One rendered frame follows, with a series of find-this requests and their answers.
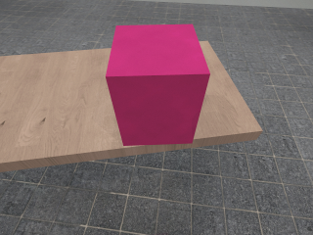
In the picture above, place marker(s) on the carton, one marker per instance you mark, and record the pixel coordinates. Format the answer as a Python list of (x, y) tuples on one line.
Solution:
[(157, 76)]

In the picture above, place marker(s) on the table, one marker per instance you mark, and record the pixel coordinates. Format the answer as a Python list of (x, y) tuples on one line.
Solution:
[(56, 109)]

